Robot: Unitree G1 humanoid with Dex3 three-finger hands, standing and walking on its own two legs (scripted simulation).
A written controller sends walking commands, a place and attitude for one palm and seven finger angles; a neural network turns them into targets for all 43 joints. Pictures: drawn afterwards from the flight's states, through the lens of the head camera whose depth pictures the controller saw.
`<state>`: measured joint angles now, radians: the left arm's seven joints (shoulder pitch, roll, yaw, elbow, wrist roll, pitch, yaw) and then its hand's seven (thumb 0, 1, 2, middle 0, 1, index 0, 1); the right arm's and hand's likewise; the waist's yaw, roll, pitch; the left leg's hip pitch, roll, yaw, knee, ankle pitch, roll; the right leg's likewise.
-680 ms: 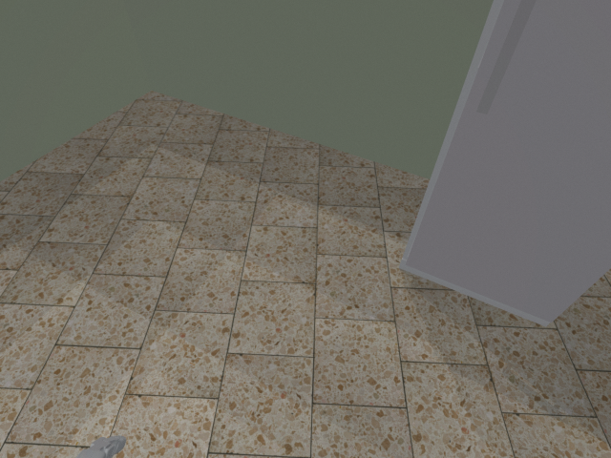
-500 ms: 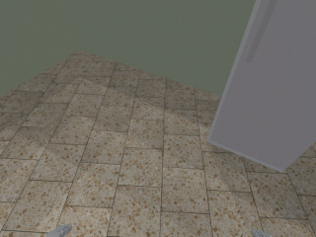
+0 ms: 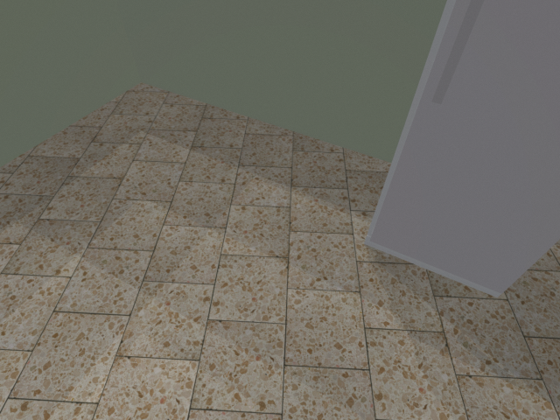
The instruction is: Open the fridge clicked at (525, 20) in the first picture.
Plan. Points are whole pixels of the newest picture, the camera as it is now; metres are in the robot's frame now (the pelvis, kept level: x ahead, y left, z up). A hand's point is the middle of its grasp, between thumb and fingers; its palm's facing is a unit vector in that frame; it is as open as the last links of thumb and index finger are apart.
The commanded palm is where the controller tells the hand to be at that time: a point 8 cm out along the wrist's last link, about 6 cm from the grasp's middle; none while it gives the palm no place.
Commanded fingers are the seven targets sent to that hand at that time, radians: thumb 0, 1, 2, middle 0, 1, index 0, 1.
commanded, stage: stand and wait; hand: left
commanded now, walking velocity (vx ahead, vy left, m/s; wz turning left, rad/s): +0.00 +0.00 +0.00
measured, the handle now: (464, 32) +0.89 -0.37 +0.18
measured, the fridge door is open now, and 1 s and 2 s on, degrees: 0 0 0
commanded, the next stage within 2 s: look at it before walking up in 0.14 s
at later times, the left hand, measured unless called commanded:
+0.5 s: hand out of the picture +0.07 +0.24 -0.15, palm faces -0.04 -0.94 -0.33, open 7.4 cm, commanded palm none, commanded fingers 0.00 0.90 0.90 -0.20 -0.30 -0.20 -0.30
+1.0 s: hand out of the picture +0.06 +0.24 -0.16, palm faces -0.05 -0.94 -0.33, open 7.4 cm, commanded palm none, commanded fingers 0.00 0.90 0.90 -0.20 -0.30 -0.20 -0.30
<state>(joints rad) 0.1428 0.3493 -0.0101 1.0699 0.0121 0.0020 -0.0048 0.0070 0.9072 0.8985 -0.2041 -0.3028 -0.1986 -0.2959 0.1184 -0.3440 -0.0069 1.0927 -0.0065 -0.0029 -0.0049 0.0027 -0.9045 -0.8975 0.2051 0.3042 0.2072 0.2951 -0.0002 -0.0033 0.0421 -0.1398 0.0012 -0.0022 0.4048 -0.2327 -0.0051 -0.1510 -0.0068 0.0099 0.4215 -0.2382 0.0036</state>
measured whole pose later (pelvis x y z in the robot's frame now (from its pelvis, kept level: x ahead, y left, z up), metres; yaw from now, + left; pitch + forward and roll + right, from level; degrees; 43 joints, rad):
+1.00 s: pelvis -0.01 -0.01 +0.00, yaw -2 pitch -1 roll +0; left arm 0.15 0.33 0.00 1.07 0.01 0.02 0.00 0.01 0.91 0.90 -0.20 -0.30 -0.20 -0.30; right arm 0.11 -0.32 -0.01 1.09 -0.01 0.00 -0.02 0.00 -0.91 -0.90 0.20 0.30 0.21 0.30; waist 0.01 0.00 0.04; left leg -0.15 0.02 0.02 0.40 -0.22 -0.02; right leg -0.17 0.01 0.04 0.42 -0.21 0.00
